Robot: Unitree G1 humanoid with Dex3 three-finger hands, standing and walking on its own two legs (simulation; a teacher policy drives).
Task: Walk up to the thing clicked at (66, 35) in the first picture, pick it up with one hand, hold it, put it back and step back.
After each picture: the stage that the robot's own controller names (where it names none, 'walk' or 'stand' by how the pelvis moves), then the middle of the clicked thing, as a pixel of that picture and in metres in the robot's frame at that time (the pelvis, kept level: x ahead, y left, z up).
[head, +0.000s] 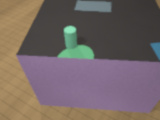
stand; (70, 37) +0.72 +0.09 -0.08
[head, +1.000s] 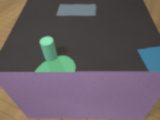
walk; (48, 49) +0.60 +0.22 -0.07
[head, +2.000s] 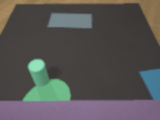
stand; (39, 73) +0.45 +0.22 -0.07
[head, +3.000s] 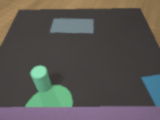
stand; (41, 79) +0.43 +0.21 -0.09
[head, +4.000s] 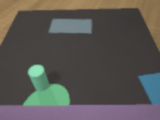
stand; (39, 78) +0.44 +0.23 -0.09
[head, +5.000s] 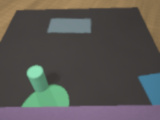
stand; (38, 79) +0.43 +0.23 -0.09
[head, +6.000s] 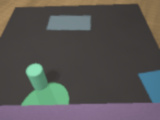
rise first; (37, 77) +0.44 +0.23 -0.08
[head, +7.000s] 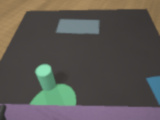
rise first; (46, 78) +0.44 +0.21 -0.08
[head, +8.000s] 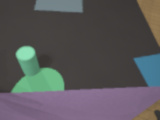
go down; (28, 62) +0.47 +0.20 -0.05
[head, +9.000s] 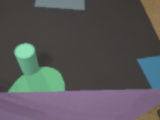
go down; (27, 60) +0.46 +0.20 -0.03
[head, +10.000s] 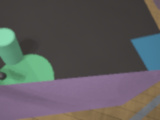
close in; (8, 48) +0.46 +0.21 +0.01
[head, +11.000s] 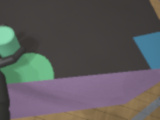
close; (8, 46) +0.47 +0.21 +0.02
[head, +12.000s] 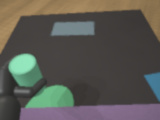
lift; (29, 76) +0.30 +0.17 +0.15
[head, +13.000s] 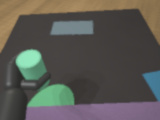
hold; (34, 71) +0.33 +0.17 +0.14
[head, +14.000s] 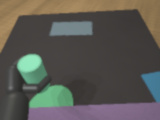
hold; (35, 74) +0.33 +0.17 +0.12
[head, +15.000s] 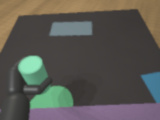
hold; (36, 76) +0.33 +0.17 +0.11
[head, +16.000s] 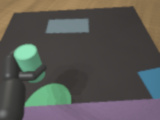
crouch; (30, 64) +0.38 +0.18 +0.11
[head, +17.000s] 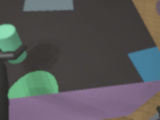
lower; (10, 44) +0.47 +0.21 +0.07
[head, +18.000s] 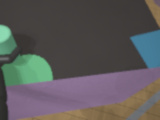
lower; (4, 45) +0.47 +0.21 +0.02
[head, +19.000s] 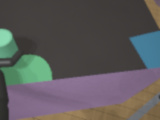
lower; (6, 49) +0.46 +0.21 +0.02
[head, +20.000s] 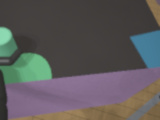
lower; (5, 47) +0.46 +0.21 +0.02
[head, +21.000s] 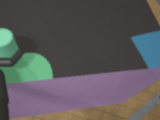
lower; (6, 48) +0.46 +0.21 +0.02
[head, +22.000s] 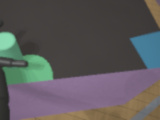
withdraw; (9, 51) +0.46 +0.20 +0.01
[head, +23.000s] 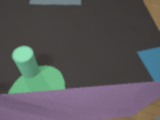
sink last; (26, 63) +0.44 +0.20 -0.02
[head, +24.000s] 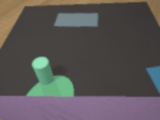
stand; (43, 71) +0.45 +0.21 -0.03
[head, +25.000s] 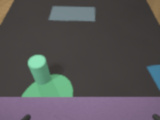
stand; (40, 70) +0.43 +0.20 -0.02
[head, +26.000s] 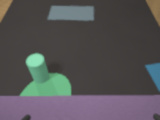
stand; (38, 69) +0.44 +0.21 -0.02
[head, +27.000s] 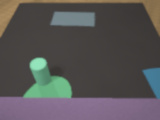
stand; (41, 72) +0.44 +0.21 -0.05
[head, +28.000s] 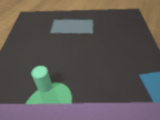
stand; (42, 79) +0.44 +0.22 -0.08
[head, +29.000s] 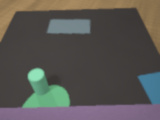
stand; (39, 82) +0.42 +0.22 -0.09
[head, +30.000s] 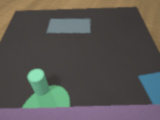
stand; (39, 82) +0.42 +0.22 -0.09
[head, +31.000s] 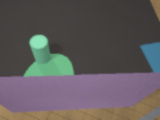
walk; (40, 50) +0.49 +0.18 -0.07
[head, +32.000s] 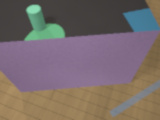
walk; (36, 18) +0.70 +0.27 -0.05
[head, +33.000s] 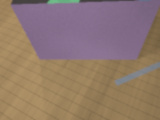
walk; out of the picture +1.02 +0.20 -0.06
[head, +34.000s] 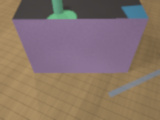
stand; (57, 4) +1.03 +0.20 -0.08
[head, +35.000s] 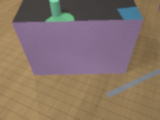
stand; (55, 7) +1.06 +0.21 -0.09
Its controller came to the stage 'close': yes
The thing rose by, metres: 0.20
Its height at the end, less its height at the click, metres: +0.00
